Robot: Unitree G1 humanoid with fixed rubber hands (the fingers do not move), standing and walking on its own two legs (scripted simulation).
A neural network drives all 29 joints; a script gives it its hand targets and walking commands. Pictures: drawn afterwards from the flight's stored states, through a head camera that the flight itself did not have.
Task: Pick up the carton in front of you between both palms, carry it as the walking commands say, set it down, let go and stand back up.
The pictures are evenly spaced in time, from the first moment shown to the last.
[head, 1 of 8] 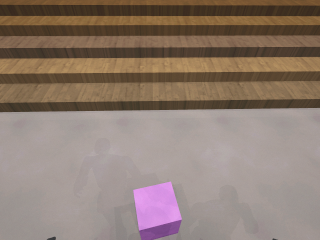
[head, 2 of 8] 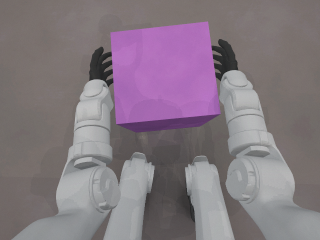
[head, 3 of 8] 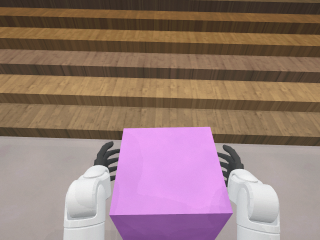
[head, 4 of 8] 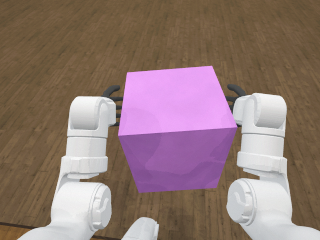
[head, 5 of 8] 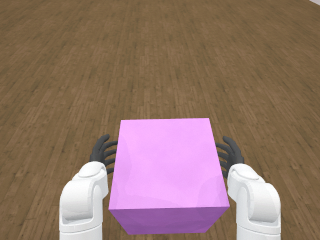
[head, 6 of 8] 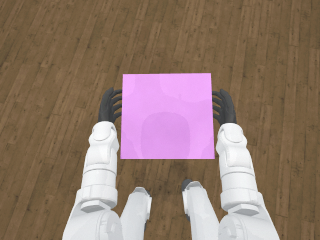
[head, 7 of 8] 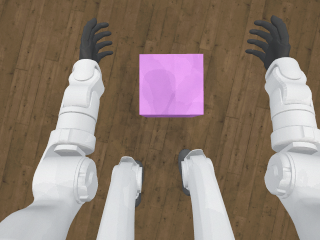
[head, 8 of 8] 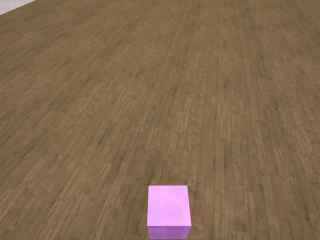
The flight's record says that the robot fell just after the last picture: no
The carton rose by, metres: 1.44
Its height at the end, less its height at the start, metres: +0.68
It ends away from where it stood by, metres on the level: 4.72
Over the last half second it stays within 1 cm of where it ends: yes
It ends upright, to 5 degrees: yes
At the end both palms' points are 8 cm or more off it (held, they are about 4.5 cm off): yes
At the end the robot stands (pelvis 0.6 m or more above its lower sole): yes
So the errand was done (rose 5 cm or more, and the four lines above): yes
